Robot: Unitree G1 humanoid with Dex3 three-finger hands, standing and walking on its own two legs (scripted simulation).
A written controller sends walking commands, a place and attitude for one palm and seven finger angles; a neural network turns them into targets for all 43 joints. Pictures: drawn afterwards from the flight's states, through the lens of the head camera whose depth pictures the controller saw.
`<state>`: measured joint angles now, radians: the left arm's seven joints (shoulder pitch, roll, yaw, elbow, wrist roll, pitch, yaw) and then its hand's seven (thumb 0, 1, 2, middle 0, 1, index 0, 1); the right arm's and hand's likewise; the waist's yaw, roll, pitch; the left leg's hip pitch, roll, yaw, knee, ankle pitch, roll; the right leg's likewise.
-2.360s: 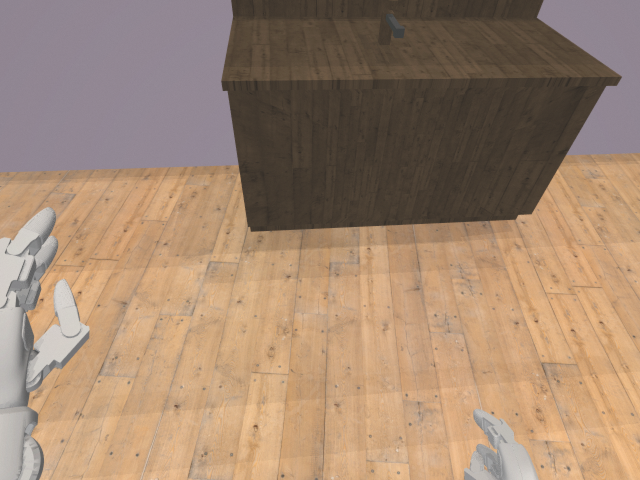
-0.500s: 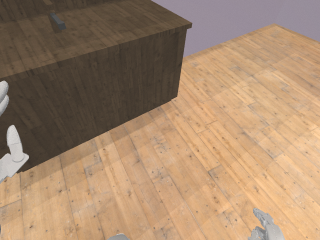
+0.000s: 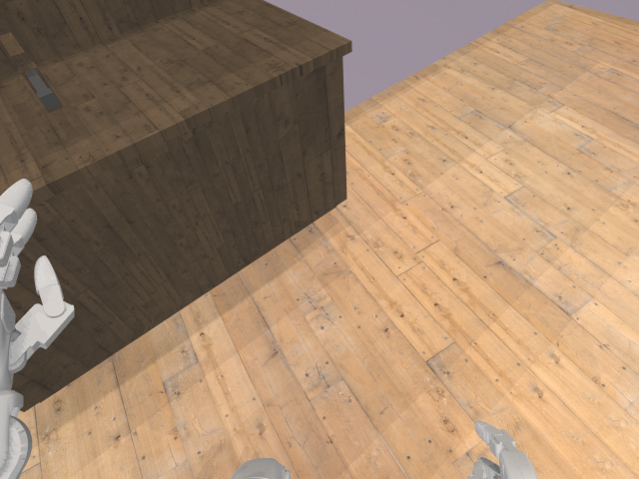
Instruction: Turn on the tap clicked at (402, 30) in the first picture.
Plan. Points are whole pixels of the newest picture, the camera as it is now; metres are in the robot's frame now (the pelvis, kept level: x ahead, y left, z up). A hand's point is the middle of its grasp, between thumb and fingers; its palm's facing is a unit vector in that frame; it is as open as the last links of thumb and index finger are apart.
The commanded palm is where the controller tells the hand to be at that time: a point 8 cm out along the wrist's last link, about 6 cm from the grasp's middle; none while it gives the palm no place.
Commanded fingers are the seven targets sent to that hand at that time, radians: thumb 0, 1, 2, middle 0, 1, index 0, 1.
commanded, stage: walk to a spot facing it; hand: left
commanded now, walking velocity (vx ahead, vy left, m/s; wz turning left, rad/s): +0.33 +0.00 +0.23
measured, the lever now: (48, 98) +0.77 +0.62 +0.07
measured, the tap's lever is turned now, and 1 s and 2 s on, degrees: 0 0 0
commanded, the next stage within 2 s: turn to face it in 0.16 s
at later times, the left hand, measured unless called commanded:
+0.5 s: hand (104, 197) +0.35 +0.24 +0.20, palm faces +0.44 -0.79 -0.42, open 7.5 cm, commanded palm +0.28 +0.29 +0.19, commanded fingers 0.00 0.90 0.90 -0.20 -0.30 -0.20 -0.30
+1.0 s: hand (85, 232) +0.31 +0.25 +0.19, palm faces +0.61 -0.70 -0.38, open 7.5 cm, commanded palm +0.24 +0.28 +0.19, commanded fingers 0.00 0.90 0.90 -0.20 -0.30 -0.20 -0.30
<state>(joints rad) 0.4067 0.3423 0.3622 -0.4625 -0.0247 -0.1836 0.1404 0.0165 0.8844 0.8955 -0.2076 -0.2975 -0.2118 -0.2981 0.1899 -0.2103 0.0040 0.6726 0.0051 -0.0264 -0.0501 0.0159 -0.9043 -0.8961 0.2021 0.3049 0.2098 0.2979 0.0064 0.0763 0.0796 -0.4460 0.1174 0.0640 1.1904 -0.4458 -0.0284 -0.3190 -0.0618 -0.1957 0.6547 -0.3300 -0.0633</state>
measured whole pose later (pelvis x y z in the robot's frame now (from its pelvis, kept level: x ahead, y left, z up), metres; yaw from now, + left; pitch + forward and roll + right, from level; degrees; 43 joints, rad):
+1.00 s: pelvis +0.16 -0.04 +0.00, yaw +16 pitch -1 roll -1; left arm 0.47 0.41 0.39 -0.60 -0.03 -0.22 0.17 0.02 0.88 0.90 -0.21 -0.30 -0.21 -0.30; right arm 0.19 -0.23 -0.05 0.56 -0.01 -0.07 -0.08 0.02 -0.91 -0.90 0.19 0.30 0.20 0.30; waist -0.02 -0.05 0.06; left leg -0.28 0.02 0.09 0.62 -0.33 0.04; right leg -0.38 -0.10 -0.12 0.84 -0.49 0.04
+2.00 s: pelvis +0.25 +0.02 +0.01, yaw +21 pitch +0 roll -1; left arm 0.47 0.39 0.38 -0.47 -0.02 -0.20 0.15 0.02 0.89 0.90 -0.21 -0.30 -0.21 -0.30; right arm 0.23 -0.13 0.04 0.64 0.00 -0.10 -0.06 0.01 -0.90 -0.90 0.20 0.31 0.21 0.30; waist 0.01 0.03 0.02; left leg -0.21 0.09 0.15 0.53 -0.31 0.00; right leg -0.32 -0.04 -0.16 0.57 -0.31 0.03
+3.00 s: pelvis +0.45 +0.10 +0.01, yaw +22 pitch -1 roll -1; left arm 0.50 0.37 0.36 -0.60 -0.03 -0.21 0.17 0.02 0.88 0.90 -0.21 -0.30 -0.21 -0.30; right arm 0.21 -0.27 -0.04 0.59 0.00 -0.05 -0.08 0.02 -0.91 -0.90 0.20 0.30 0.20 0.30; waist 0.00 -0.01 0.07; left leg -0.32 0.07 0.13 0.56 -0.23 -0.01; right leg -0.23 -0.06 -0.17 0.57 -0.32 -0.01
